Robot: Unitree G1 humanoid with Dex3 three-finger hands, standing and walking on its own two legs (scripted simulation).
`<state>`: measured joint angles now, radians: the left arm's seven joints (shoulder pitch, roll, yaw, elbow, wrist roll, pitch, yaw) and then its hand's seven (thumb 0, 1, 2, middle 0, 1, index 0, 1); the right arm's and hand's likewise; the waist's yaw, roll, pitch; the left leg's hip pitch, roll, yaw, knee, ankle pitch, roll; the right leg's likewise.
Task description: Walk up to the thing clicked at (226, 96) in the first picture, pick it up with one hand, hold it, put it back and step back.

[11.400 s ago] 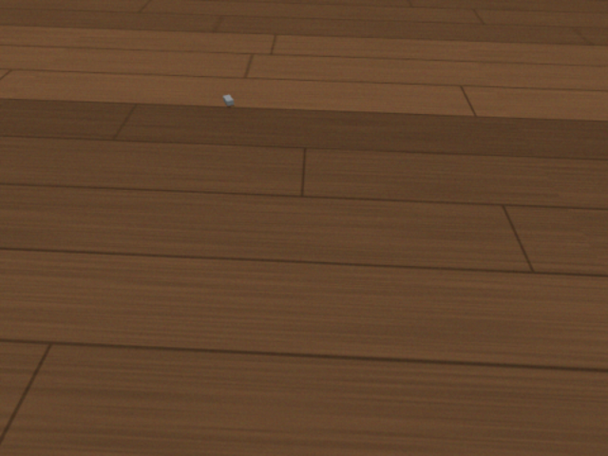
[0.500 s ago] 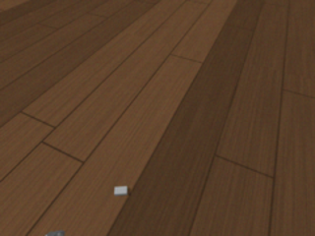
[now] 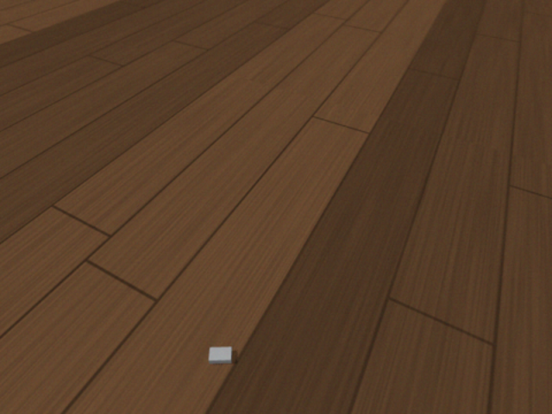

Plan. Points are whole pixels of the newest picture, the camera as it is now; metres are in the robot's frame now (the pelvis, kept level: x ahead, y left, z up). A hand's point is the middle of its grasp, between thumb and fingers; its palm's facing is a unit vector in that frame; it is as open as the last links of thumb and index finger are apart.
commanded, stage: walk up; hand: left
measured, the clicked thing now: (220, 355) +0.47 +0.20 -0.76
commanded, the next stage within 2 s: stand in 0.52 s
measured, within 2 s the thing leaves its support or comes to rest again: neither
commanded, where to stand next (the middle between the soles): +0.11 -0.05 m, yaw +0 degrees
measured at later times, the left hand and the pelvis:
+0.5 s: hand out of the picture +0.10 +0.26 -0.15, palm faces -0.03 -0.94 -0.34, open 7.4 cm; pelvis +0.00 +0.01 +0.01, yaw -1 degrees
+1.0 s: hand out of the picture +0.08 +0.24 -0.15, palm faces -0.04 -0.94 -0.34, open 7.4 cm; pelvis +0.00 -0.01 +0.01, yaw -1 degrees
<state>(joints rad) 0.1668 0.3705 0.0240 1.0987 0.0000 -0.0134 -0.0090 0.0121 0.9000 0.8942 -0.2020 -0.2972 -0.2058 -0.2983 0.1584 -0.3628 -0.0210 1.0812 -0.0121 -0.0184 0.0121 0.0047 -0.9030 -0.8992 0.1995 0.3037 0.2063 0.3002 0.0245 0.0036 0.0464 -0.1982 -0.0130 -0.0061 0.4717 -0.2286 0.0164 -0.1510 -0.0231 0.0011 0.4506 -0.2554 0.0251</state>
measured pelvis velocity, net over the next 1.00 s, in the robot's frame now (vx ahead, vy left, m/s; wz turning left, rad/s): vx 0.00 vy -0.01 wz -0.01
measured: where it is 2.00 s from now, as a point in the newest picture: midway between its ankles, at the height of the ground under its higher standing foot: outside the picture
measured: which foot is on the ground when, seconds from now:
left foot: down 0.00-1.00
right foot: down 0.00-1.00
